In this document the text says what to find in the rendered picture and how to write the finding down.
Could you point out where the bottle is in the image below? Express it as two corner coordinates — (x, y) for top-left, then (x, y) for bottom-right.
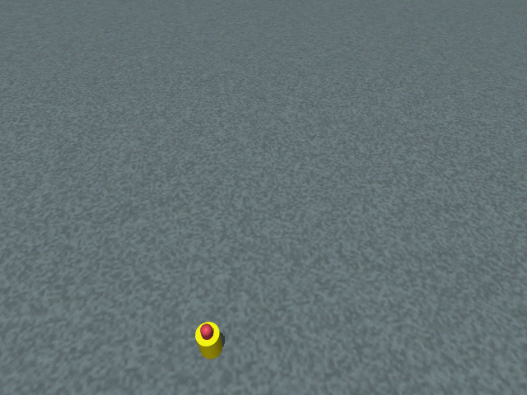
(195, 322), (222, 359)

